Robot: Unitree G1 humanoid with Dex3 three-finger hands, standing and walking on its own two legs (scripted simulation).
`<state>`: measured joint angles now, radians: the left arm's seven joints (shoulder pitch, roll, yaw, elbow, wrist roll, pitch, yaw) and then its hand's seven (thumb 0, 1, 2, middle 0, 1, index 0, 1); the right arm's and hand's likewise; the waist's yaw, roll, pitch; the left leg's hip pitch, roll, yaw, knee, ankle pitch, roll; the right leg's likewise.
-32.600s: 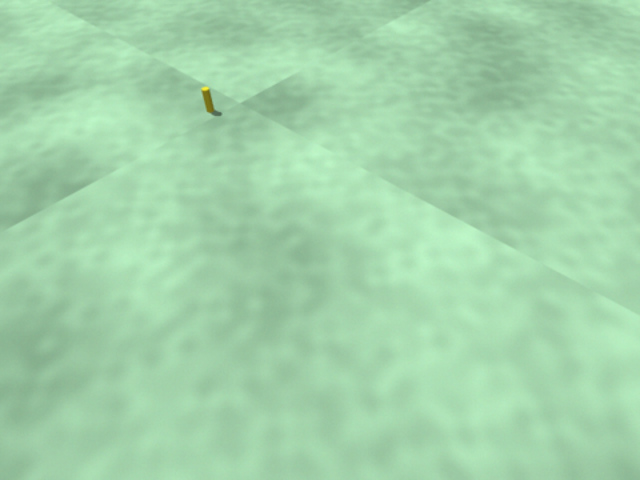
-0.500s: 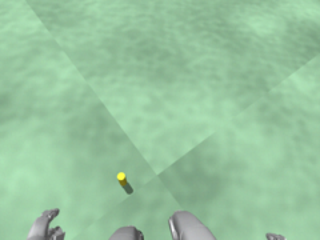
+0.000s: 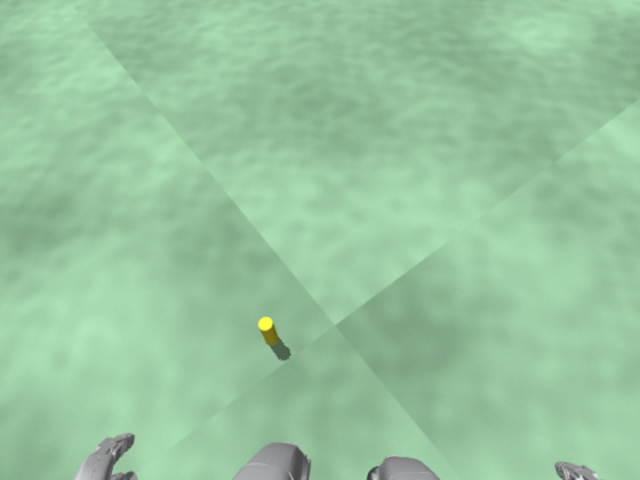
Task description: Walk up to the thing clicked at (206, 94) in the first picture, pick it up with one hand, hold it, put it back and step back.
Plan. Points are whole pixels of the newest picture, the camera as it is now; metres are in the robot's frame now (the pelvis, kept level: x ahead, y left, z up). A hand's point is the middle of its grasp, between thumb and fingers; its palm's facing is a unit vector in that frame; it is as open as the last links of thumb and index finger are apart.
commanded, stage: step back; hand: left
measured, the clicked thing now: (268, 331) +0.54 +0.21 -0.70
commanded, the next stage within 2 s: none
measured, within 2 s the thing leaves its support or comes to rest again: neither
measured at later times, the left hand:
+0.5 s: hand out of the picture -0.08 +0.25 -0.16, palm faces -0.02 -0.92 -0.40, open 7.4 cm
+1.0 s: hand out of the picture -0.24 +0.24 -0.15, palm faces +0.02 -0.92 -0.39, open 7.4 cm
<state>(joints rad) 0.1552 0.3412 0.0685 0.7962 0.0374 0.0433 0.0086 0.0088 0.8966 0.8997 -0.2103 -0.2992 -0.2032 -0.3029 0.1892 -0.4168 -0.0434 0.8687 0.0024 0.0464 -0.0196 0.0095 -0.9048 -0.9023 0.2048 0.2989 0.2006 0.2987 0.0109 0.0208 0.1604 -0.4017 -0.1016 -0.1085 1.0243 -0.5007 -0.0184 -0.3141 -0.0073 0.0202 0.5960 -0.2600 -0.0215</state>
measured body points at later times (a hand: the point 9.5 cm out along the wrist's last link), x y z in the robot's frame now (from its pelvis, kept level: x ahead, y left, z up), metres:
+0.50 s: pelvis -0.16 -0.02 -0.02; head -0.11 -0.03 +0.43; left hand -0.08 +0.30 -0.13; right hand -0.02 -0.34 -0.12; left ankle -0.06 +0.12 -0.73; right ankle -0.18 -0.15 -0.73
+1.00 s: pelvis -0.34 -0.04 -0.01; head -0.28 -0.03 +0.44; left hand -0.24 +0.29 -0.12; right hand -0.22 -0.34 -0.12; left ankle -0.26 +0.09 -0.73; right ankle -0.36 -0.16 -0.67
